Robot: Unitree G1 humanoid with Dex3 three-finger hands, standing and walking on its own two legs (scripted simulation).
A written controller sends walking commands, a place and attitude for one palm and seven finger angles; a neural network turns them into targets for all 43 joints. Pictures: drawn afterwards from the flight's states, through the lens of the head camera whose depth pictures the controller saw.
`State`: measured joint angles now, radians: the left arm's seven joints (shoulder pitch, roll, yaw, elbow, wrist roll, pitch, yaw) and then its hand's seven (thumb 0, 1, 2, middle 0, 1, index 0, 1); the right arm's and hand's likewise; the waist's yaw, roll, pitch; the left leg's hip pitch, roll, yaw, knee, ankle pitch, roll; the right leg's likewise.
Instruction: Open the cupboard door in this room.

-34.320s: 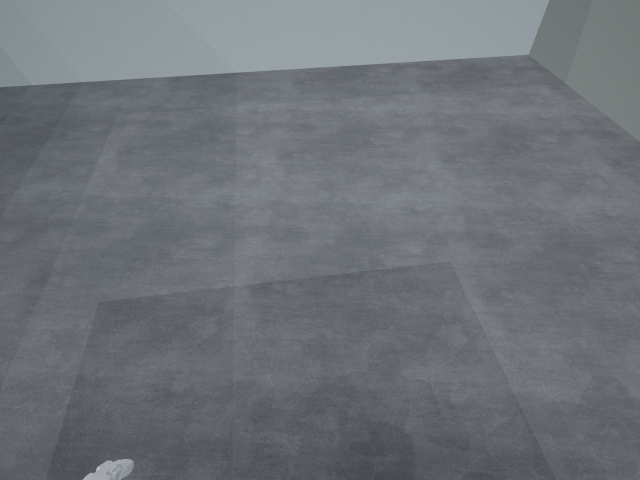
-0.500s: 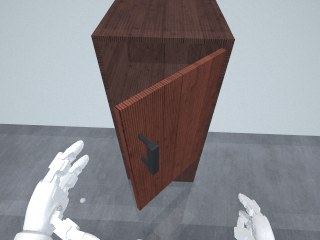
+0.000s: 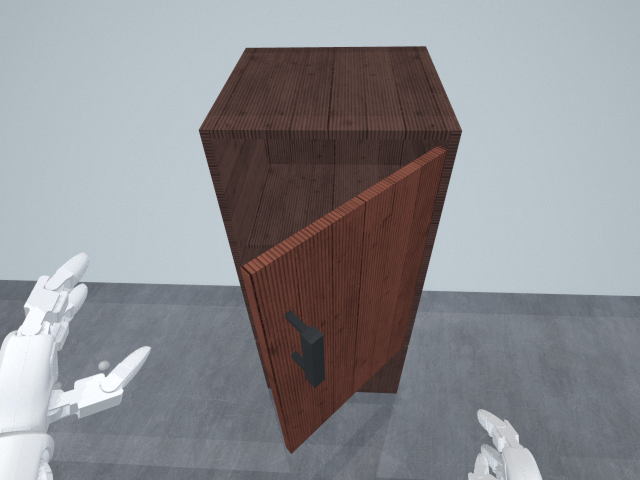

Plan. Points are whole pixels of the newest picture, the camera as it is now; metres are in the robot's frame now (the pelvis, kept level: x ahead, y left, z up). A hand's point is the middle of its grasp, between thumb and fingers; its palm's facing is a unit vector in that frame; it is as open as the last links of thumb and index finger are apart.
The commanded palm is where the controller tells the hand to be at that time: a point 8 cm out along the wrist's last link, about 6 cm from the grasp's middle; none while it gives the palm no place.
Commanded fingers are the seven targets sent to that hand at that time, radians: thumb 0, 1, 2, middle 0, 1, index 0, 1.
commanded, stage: draw the hand back to the body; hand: left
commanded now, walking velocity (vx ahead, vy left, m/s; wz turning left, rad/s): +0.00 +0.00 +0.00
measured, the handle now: (304, 348) +0.30 +0.06 -0.01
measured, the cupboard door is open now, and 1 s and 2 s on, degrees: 45 45 45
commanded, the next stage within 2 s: step back with the hand held close in 0.56 s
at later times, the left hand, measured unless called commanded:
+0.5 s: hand (101, 344) +0.19 +0.23 +0.16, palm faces +0.41 -0.82 -0.40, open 7.5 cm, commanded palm +0.15 +0.27 +0.18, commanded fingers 0.00 0.90 0.90 -0.20 -0.30 -0.20 -0.30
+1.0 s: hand (99, 347) +0.19 +0.23 +0.16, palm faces +0.29 -0.81 -0.51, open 7.4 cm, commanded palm +0.13 +0.28 +0.19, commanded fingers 0.00 0.90 0.90 -0.20 -0.30 -0.20 -0.30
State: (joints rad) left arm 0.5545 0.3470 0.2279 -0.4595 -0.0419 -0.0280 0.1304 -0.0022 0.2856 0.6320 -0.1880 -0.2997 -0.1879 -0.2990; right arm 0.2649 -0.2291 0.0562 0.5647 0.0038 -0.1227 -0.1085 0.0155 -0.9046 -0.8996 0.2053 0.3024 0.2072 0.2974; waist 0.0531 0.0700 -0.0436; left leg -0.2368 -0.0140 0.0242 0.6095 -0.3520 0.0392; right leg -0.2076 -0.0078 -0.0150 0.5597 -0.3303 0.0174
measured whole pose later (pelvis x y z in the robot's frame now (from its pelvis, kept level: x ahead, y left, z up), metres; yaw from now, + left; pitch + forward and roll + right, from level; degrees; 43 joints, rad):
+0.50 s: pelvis +0.00 -0.02 +0.01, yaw -1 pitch -4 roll -1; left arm 0.48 0.34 0.31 -0.40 -0.06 -0.05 0.10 0.01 0.88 0.89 -0.21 -0.30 -0.21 -0.30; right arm 0.20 -0.23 0.02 0.64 -0.01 -0.10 -0.09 0.01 -0.91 -0.90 0.20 0.30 0.21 0.30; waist 0.07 0.06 0.02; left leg -0.08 0.01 0.03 0.43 -0.27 0.01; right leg -0.06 0.02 -0.01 0.38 -0.25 -0.01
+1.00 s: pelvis -0.03 -0.01 +0.01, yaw -4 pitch +0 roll -1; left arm 0.55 0.41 0.37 -0.44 -0.04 -0.14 0.10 0.01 0.89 0.89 -0.21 -0.30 -0.21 -0.30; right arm 0.16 -0.25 -0.02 0.57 0.00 -0.02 -0.09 0.01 -0.91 -0.90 0.20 0.30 0.21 0.30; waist 0.00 0.04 0.03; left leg -0.21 0.02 0.08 0.42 -0.21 0.03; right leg -0.21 0.02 0.04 0.37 -0.17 0.01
